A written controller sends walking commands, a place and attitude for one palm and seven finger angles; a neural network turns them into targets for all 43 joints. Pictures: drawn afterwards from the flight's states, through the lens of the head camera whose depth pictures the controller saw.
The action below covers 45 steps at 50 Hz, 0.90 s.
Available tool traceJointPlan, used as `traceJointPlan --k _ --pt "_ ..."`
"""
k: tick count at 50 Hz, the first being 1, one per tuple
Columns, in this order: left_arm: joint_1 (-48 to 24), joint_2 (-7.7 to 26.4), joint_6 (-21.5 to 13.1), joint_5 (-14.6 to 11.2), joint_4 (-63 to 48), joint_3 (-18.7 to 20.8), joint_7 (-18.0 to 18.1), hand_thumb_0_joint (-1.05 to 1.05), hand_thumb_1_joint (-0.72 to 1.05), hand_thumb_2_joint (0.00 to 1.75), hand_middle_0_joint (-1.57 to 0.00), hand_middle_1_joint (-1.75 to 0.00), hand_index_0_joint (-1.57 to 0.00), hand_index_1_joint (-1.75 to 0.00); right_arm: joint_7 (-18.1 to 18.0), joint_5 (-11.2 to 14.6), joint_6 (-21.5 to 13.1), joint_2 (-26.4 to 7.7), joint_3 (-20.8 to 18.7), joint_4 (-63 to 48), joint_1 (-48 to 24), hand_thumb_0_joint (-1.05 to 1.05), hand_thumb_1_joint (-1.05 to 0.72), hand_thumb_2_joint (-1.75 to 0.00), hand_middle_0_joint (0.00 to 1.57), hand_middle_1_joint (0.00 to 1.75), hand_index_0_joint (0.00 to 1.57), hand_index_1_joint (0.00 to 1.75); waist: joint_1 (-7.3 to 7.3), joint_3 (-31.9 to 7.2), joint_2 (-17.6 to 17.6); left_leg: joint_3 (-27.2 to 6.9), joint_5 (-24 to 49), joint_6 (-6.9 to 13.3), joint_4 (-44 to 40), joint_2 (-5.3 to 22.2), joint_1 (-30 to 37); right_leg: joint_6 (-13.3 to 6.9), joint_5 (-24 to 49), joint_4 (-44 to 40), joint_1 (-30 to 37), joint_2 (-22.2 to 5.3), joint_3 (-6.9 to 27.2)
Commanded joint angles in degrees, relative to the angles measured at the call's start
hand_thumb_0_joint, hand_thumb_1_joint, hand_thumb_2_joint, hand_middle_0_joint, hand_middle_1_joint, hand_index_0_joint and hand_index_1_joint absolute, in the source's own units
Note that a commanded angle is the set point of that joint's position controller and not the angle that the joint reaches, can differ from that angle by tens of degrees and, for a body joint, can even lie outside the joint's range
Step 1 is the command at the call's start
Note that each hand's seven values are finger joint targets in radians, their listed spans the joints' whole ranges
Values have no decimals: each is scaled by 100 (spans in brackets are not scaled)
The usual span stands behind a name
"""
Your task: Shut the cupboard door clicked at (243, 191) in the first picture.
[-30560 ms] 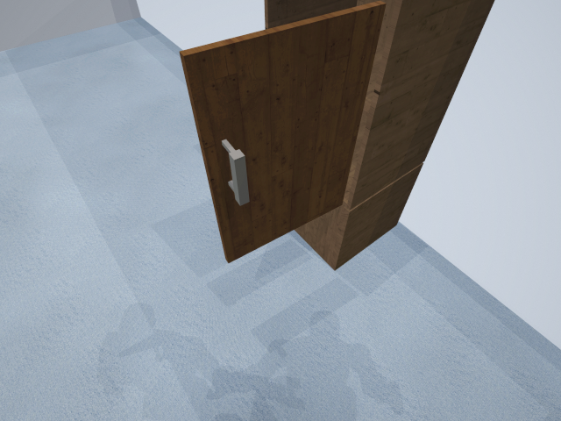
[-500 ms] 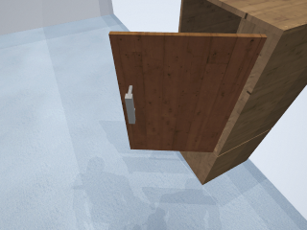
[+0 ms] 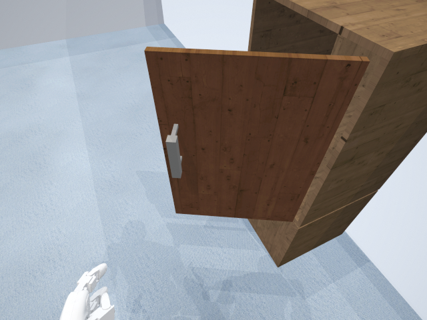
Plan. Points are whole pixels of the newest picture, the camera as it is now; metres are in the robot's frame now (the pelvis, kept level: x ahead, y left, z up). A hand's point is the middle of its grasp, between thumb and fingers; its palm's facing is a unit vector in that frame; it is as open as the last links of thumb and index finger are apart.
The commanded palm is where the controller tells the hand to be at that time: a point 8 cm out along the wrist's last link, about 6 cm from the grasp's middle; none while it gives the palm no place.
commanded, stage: raise the hand and make a fist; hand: left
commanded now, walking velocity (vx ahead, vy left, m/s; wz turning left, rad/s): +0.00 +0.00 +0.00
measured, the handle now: (176, 151) +0.49 +0.12 +0.02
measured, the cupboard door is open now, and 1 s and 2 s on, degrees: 60 60 60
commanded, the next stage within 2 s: bring the fist close to the handle in 1.80 s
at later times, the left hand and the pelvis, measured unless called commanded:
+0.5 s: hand (113, 312) +0.15 +0.18 -0.02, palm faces -0.08 -1.00 -0.04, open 5.2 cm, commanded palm +0.12 +0.24 -0.03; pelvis -0.05 +0.00 -0.11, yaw +2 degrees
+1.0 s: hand (106, 302) +0.16 +0.20 -0.01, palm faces -0.08 -1.00 -0.03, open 3.3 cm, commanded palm +0.14 +0.25 +0.00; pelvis -0.04 +0.02 -0.08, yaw +1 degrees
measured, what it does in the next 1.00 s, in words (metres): lowers itself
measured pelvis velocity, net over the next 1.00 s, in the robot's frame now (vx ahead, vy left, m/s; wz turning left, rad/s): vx -0.04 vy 0.02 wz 0.02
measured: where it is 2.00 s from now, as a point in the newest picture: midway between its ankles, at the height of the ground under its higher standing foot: outside the picture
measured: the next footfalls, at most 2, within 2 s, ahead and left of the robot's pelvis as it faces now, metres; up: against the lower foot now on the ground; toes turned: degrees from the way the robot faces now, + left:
none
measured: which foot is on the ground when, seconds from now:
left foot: down 0.00-1.00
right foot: down 0.00-1.00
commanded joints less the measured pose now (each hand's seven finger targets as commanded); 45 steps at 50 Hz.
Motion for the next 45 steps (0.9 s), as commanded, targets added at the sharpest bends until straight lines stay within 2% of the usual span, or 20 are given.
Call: traceJointPlan --k 1,2,3,4,6,8,11,13,14,17,19,21,23,24,27,29,32,37,41,45 --pt "267 72 -1163 -374 -879 293 -310 0 90 90 -31 -42 -31 -42 116 -25 -869 -797 -393 -1541 -937 0 -90 -90 20 30 20 30 -64 507 -873 -46 526 43 343 -24 -1180 -30 244 29 -1543 -50 -724" --pt "1209 57 -1499 -475 -188 570 -603 0 90 90 -33 -44 -33 -44 189 -5 -860 -747 -471 -1666 -966 0 -90 -90 20 30 20 30 186 596 -1256 -30 393 7 559 -84 -1579 -93 60 187 -1640 -59 -673" --pt "1553 -204 -1944 -608 -162 422 -971 0 90 90 -35 -46 -35 -46 279 -64 -878 -704 -473 -1803 -955 0 -90 -90 20 30 20 30 287 375 -1551 32 333 -34 902 -132 -1897 -89 70 541 -1838 -80 -643" --pt "1823 -203 -2395 -753 -267 492 -1356 0 90 90 -36 -48 -36 -48 338 -112 -881 -714 -522 -1940 -989 0 -90 -90 20 30 20 30 415 32 -1657 95 274 -71 1237 -185 -2147 -85 228 858 -1883 -102 -532" --pt "1620 50 -3216 -878 -430 635 -2117 0 90 90 -40 -52 -40 -52 432 -142 -896 -785 -591 -2224 -1066 0 -90 -90 20 30 20 30 435 -564 -1445 160 199 -114 1850 -247 -2653 -88 606 1467 -1961 -188 -271" --pt "1181 626 -3673 -941 -787 972 -2759 0 90 90 -44 -56 -44 -56 501 -114 -897 -842 -608 -2510 -1052 0 -90 -90 20 30 20 30 453 -1211 -762 159 309 -61 2391 -277 -2959 -126 988 1983 -1983 -285 92" --pt "459 976 -3608 -1192 -2060 1245 -2918 0 90 90 -49 -62 -49 -62 394 -85 -855 -832 -577 -3003 -1187 0 -90 -90 20 30 20 30 537 -2082 295 253 238 77 2807 -259 -3016 -169 265 2373 -2355 -165 196" --pt "-378 1155 -3574 -1388 -3246 1265 -2782 0 90 90 -53 -66 -53 -66 323 -93 -825 -824 -519 -3120 -1074 0 -90 -90 20 30 20 30 387 -2376 831 111 90 125 2999 -176 -2937 -201 -163 2480 -2677 -48 220" --pt "-482 1039 -3593 -1418 -3717 1127 -2689 0 90 90 -55 -68 -55 -68 279 -75 -819 -804 -495 -3134 -1045 0 -90 -90 20 30 20 30 294 -2453 960 66 132 160 3078 -146 -2774 -213 -90 2522 -2761 -6 169" --pt "-1127 907 -3508 -1352 -4498 652 -2514 0 90 90 -60 -74 -60 -74 97 -82 -749 -895 -406 -3027 -928 0 -90 -90 20 30 20 30 -80 -2259 473 -90 -16 284 3322 -37 -2918 -205 -233 2586 -3135 144 79" --pt "-931 683 -3243 -1235 -4312 258 -2532 0 90 90 -64 -78 -64 -78 24 -32 -700 -919 -371 -3013 -911 0 -90 -90 20 30 20 30 -174 -1846 425 -143 -389 298 3269 10 -3111 -195 -669 2451 -3341 172 -7" --pt "-761 768 -2739 -1129 -3884 221 -2569 0 90 90 -68 -82 -68 -82 -37 47 -616 -939 -339 -3018 -861 0 -90 -90 20 30 20 30 -204 -1592 239 -186 -740 283 3157 31 -3319 -161 -1156 2231 -3347 185 -39" --pt "-382 800 -2080 -1063 -3381 263 -2635 0 90 90 -71 -86 -71 -86 -59 133 -513 -932 -307 -3109 -838 0 -90 -90 20 30 20 30 -90 -1526 -5 -212 -890 259 2960 21 -3434 -129 -1416 2069 -3202 155 -69" --pt "13 809 -1743 -1028 -3288 323 -2635 0 90 90 -73 -88 -73 -88 -45 169 -451 -897 -317 -3209 -859 0 -90 -90 20 30 20 30 58 -1624 -22 -198 -870 248 2813 4 -3383 -126 -1420 1985 -3013 125 -87" --pt "511 1220 -980 -1078 -3144 1072 -2382 0 90 90 -79 -94 -79 -94 -20 176 -248 -805 -307 -3419 -1048 0 -90 -90 20 30 20 30 432 -1905 -170 -190 -697 199 2560 -53 -3357 -133 -1385 1940 -2478 87 -146" --pt "401 1139 -978 -1205 -3666 1264 -2077 0 90 90 -82 -98 -82 -98 5 147 -186 -682 -274 -3527 -1086 0 -90 -90 20 30 20 30 485 -1967 -188 -179 -565 163 2445 -59 -3212 -133 -1212 1992 -2381 83 -268" --pt "82 1155 -1474 -1216 -4140 1368 -1592 0 90 90 -88 -104 -88 -104 15 56 -246 -636 -217 -3477 -1048 0 -90 -90 20 30 20 30 473 -1831 43 -253 -478 132 2347 -20 -3128 -198 -962 2173 -2526 157 -449" --pt "-196 703 -2277 -1002 -3946 433 -1658 0 90 90 -97 -114 -97 -114 76 -12 -444 -805 -177 -3294 -787 0 -90 -90 20 30 20 30 18 -1379 230 -359 -993 152 2345 1 -3150 -203 -1192 2272 -3199 148 -511" --pt "-27 850 -2134 -929 -3861 238 -2016 0 90 90 -104 -122 -104 -122 54 86 -548 -952 -221 -3324 -655 0 -90 -90 20 30 20 30 -5 -1526 375 -429 -1331 167 2125 -4 -2946 -191 -1270 2108 -3085 107 -463" --pt "49 1299 -1824 -965 -4225 854 -1870 0 90 90 -112 -130 -112 -130 23 99 -451 -928 -250 -3410 -701 0 -90 -90 20 30 20 30 215 -1830 417 -423 -959 160 1924 -1 -2636 -212 -921 2074 -2656 143 -531"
